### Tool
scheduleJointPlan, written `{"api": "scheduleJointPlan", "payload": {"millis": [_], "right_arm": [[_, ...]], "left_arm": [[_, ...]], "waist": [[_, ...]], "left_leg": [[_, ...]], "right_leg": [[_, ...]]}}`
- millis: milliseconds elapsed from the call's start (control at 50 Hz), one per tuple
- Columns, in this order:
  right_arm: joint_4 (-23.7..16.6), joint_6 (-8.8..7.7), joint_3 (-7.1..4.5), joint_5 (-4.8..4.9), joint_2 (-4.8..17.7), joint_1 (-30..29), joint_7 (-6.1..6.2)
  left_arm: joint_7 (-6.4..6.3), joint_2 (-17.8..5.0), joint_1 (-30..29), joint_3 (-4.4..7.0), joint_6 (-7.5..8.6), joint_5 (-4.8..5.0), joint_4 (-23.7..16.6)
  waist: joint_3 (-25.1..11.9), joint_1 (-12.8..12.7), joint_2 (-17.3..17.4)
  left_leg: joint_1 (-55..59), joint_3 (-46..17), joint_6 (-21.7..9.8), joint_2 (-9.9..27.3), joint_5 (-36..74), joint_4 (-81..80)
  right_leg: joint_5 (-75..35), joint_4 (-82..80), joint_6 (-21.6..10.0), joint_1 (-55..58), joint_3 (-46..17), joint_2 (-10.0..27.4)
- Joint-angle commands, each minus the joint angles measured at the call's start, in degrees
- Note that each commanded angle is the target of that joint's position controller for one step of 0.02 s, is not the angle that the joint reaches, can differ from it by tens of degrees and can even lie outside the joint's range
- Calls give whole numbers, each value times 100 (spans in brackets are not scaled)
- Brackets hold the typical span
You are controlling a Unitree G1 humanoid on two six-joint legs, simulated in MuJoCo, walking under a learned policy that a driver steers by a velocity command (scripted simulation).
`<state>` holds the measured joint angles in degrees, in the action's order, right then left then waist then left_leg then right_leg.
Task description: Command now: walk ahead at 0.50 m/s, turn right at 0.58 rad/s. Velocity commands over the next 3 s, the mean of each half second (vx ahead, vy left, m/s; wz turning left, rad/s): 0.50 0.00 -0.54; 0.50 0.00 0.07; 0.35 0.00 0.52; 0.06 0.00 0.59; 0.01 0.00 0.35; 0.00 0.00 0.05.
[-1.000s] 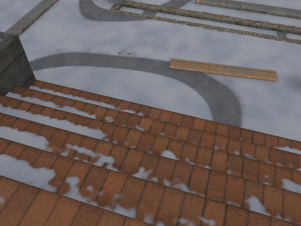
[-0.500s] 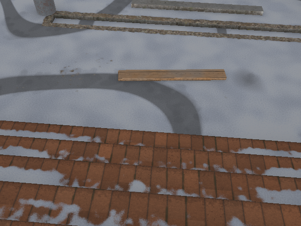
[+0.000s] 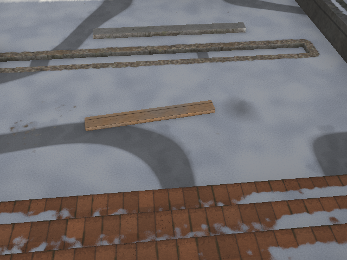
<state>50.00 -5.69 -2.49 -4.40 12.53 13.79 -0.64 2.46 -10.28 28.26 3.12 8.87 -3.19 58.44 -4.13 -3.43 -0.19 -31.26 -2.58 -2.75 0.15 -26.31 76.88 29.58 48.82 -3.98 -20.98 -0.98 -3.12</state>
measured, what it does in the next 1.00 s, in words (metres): goes down: left foot 0.17 m lower, then right foot 0.17 m lower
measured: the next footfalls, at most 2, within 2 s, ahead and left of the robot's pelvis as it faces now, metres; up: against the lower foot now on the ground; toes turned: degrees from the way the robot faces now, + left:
left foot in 0.20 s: +0.19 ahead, +0.10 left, -0.17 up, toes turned -5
right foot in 0.74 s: +0.48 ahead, -0.33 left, -0.33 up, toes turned -24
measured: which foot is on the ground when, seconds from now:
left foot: up 0.00-0.18, down 0.20-0.76, up 0.78-1.00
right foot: down 0.00-0.22, up 0.24-0.72, down 0.74-1.00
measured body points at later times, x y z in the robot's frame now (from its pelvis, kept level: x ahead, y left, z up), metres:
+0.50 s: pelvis +0.22 -0.03 -0.16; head +0.22 -0.04 +0.29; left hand +0.41 +0.15 -0.28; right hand +0.07 -0.19 -0.31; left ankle +0.16 +0.10 -0.86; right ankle +0.32 -0.20 -0.81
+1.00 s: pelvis +0.45 -0.24 -0.31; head +0.46 -0.25 +0.14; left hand +0.45 +0.01 -0.45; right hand +0.43 -0.49 -0.46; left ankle +0.55 -0.10 -0.94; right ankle +0.45 -0.32 -1.03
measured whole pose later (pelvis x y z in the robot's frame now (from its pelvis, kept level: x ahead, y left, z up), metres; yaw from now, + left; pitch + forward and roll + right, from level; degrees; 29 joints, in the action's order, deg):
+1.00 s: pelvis +0.45 -0.24 -0.31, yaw -11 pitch -1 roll -2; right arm 54.1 -5.4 -2.1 -3.7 14.0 18.4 -3.1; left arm 2.3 -12.2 26.2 0.0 6.6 -5.7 61.2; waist 1.8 1.1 3.6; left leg -43.2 -3.8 -4.9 6.2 -6.8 73.7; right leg 19.5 36.9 -4.5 -16.9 14.4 0.3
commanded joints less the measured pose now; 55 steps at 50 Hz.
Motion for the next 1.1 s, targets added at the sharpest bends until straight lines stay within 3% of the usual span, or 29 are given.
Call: {"api": "scheduleJointPlan", "payload": {"millis": [20,40,80,100,120,200,240,260,280,320,380,460,520,580,640,680,700,720,740,760,780,800,820,840,880,940,1020,1060,1100], "right_arm": [[-347,68,217,-199,-327,698,12],[-231,-44,262,-306,-377,874,-48],[-393,-66,304,9,-322,648,-107],[-612,191,106,625,73,30,-101],[-605,88,331,186,-174,147,-212],[-52,135,-90,-235,811,2133,-46],[-130,136,-190,-290,1326,2436,-226],[-232,166,-264,-397,1320,2115,-255],[-200,132,-262,-205,1236,1614,-311],[-343,-35,369,-183,-654,504,-236],[125,-259,394,45,-464,1106,110],[584,-276,320,-171,468,1419,-25],[1292,-278,397,-78,112,2758,213],[1379,-88,533,-28,-364,3569,285],[1077,-33,351,-429,320,2607,-67],[962,-46,137,-185,809,2004,-137],[1011,156,104,443,612,2257,60],[1076,308,113,384,572,2580,215],[1500,247,230,-577,538,3085,-320],[1485,262,172,-299,332,3296,-609],[1549,164,195,-103,-183,4229,-725],[1114,95,133,164,216,3172,-787],[519,0,145,259,271,2072,-678],[449,-89,244,355,82,1649,-497],[491,-132,185,294,-104,1918,-148],[689,30,163,7,-230,2107,-170],[441,50,145,83,-88,1648,-470],[235,72,206,-80,-32,1085,-521],[105,125,209,32,-1,778,-514]], "left_arm": [[-91,165,-687,-315,-124,-205,-524],[-270,423,-821,-480,-63,-235,-820],[-405,-34,-675,-444,-8,-209,-819],[-524,-1364,-186,81,-239,526,-563],[-291,-540,0,-355,-35,-211,-670],[173,-784,356,-295,-102,62,-614],[420,367,2087,-511,-147,232,-464],[386,-66,1602,-431,-221,236,-837],[249,-510,644,-288,-298,151,-1162],[68,-282,-331,-455,-450,-147,-1259],[370,-135,-484,-411,-549,-209,-928],[433,-303,-767,-318,-505,-288,-1066],[198,-299,-2370,-439,-521,-326,-1532],[259,-134,-3160,-561,-508,-434,-1601],[351,-222,-3457,-601,-672,-160,-1677],[340,-710,-3426,-446,-773,-278,-1637],[96,-851,-2748,-185,-684,653,-1122],[-24,-964,-1518,-130,-618,580,-696],[107,-1620,-221,63,-583,-310,-268],[127,-2012,412,305,-659,-490,-165],[246,-1986,1149,254,-686,-380,-41],[269,-1643,1121,180,-696,-447,-52],[285,-1763,679,200,-668,-182,6],[288,-1351,189,90,-602,-191,-78],[351,-821,-233,-166,-348,-345,-135],[-45,-30,-194,-426,-15,-76,-65],[-86,-318,-205,-346,-157,-471,22],[-230,58,117,-469,-115,-487,291],[-302,93,813,-531,-103,-481,607]], "waist": [[721,852,-92],[529,826,-45],[558,641,182],[106,815,288],[1243,278,-162],[1124,1264,491],[-1388,595,1161],[-859,711,635],[-139,786,658],[663,233,-704],[964,411,221],[744,160,236],[1193,1115,208],[1279,1585,388],[1701,1276,276],[1860,972,207],[1640,942,-191],[987,553,-166],[432,25,-206],[-623,-167,-807],[-2568,109,-1275],[-1882,-295,-946],[-1109,-366,-1098],[-146,-235,-306],[551,619,169],[908,738,-341],[688,859,-145],[840,584,77],[913,363,112]], "left_leg": [[-186,30,-51,315,2134,-1002],[785,49,-12,390,4187,-2048],[2370,468,238,304,5649,-3321],[3076,1197,604,-694,4911,-3346],[3145,260,454,295,5002,-4028],[4298,484,-131,333,4076,-6487],[6580,-1440,-2593,2876,9303,-3360],[5889,-2006,-2623,3137,8988,-3608],[4917,-2957,-2558,3296,5550,-4452],[2472,-1259,-1533,2254,3633,-5438],[268,105,-1489,1389,2727,-5731],[341,143,-1311,1573,2666,-5076],[4097,-1093,-1264,2338,2047,-4307],[3483,-769,-1245,1861,1258,-3913],[-64,171,-681,1499,-836,-4515],[548,-61,-453,1763,-699,-4051],[1511,292,-289,1196,488,-2969],[1457,381,-232,950,988,-1484],[865,290,325,1142,642,-648],[-165,176,485,641,-1185,1312],[-500,-56,459,509,-1966,3043],[-1508,23,458,443,-1740,3617],[-2416,188,347,450,-1492,3831],[-2415,-107,112,705,-627,3369],[-1173,-592,-111,1056,1019,1964],[-1193,-783,-341,1022,2338,-201],[-1186,-682,-283,856,2762,-565],[-2116,-1161,-298,1020,3870,-1647],[-2371,-1015,-260,941,4527,-2245]], "right_leg": [[-1713,-1014,-1169,-2069,-1488,783],[-1112,-720,-815,-2760,-761,203],[159,-383,-537,-3983,-329,-204],[-479,-875,-851,-3186,-1122,285],[1149,-33,-484,-4303,-755,-182],[95,2607,-702,-2031,-1949,-252],[1471,7340,-61,-4203,-1119,-591],[1010,8092,197,-5106,-1074,-312],[152,7845,396,-6124,-1196,88],[-2296,4545,218,-5015,-1322,1074],[-3396,1948,101,-2758,-344,1231],[-3720,1826,-62,-1793,-99,918],[-3947,90,134,-5488,-923,1371],[-4953,-786,154,-4729,33,1226],[-6432,-1294,68,-614,527,927],[-5396,-1901,27,-550,201,1047],[-5591,-2682,232,-92,412,904],[-5497,-2907,287,1380,340,871],[-6325,-2810,-133,3247,216,1170],[-6434,-1612,-510,5048,-102,1475],[-8127,-132,-1013,6621,-496,2354],[-7504,-704,-982,5867,-907,2550],[-4683,-1741,-1120,4567,-1455,2727],[-2841,-2317,-948,2972,-1508,2783],[-4019,-2409,-722,433,-1315,3096],[-2616,-3243,-722,-81,-825,2637],[-4129,-2835,-965,0,-79,2549],[-3180,-2590,-831,844,112,2390],[-3005,-2564,-896,1249,354,2490]]}}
